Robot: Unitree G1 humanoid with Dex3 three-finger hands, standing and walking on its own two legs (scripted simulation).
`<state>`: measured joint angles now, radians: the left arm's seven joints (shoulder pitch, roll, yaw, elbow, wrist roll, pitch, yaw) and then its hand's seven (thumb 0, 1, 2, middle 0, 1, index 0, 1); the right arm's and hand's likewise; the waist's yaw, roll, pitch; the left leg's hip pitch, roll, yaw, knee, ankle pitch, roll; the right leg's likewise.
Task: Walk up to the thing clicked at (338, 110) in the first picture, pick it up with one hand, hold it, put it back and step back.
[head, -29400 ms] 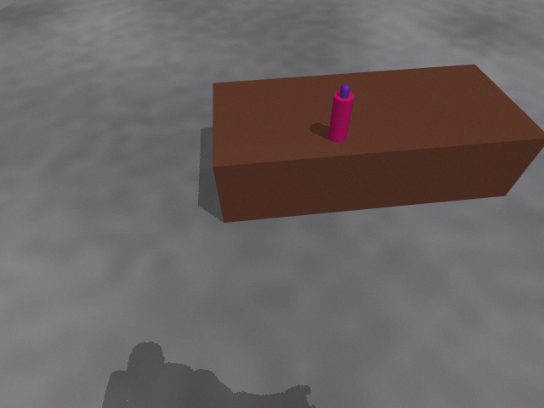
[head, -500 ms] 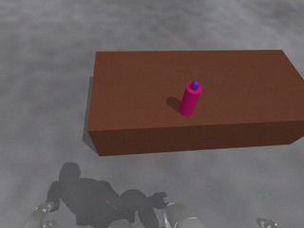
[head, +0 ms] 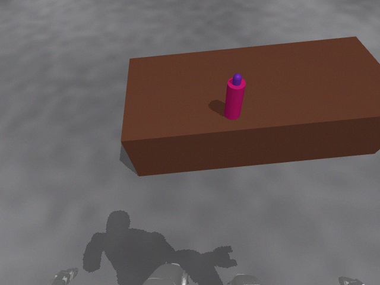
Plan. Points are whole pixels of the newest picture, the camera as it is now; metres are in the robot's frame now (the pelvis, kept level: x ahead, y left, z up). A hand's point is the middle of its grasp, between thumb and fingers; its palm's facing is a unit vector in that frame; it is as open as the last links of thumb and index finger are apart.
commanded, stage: step back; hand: right
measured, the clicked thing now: (234, 96) +0.86 -0.15 -0.28
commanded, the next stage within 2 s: stand in 1.68 s
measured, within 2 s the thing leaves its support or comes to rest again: neither
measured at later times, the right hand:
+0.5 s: hand out of the picture -0.03 -0.31 -0.14, palm faces -0.03 +0.90 -0.43, open 7.3 cm
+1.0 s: hand out of the picture -0.20 -0.29 -0.15, palm faces -0.08 +0.93 -0.36, open 7.4 cm
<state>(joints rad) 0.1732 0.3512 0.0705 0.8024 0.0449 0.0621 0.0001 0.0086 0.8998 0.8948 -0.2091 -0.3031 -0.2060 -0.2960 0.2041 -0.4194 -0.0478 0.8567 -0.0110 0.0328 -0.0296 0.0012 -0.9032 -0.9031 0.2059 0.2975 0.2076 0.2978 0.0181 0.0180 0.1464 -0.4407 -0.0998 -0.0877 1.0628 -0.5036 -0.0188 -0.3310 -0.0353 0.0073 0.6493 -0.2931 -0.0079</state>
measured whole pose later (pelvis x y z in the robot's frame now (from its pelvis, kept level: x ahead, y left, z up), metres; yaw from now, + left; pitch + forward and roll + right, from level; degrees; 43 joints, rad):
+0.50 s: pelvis -0.18 -0.03 -0.01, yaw -1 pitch -2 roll -2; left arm 0.18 0.38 0.07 0.87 0.03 0.05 -0.01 0.01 0.90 0.90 -0.21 -0.30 -0.20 -0.30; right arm 0.07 -0.42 -0.05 0.81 -0.03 0.05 -0.01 0.00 -0.90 -0.90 0.21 0.30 0.21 0.30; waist 0.02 0.05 0.17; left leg -0.50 0.08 -0.04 0.73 -0.26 0.00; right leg -0.23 0.04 0.02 0.68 -0.41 0.01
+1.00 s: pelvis -0.28 -0.03 +0.00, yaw +2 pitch -2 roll +0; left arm 0.22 0.41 0.07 0.98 0.03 0.02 -0.02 0.01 0.90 0.90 -0.21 -0.30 -0.20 -0.30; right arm 0.21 -0.34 -0.04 0.97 -0.05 -0.01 0.02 0.00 -0.90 -0.90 0.21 0.30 0.21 0.30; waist 0.01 -0.02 0.06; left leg -0.26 0.00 0.01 0.60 -0.30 0.01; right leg -0.26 -0.02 0.02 0.63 -0.41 -0.01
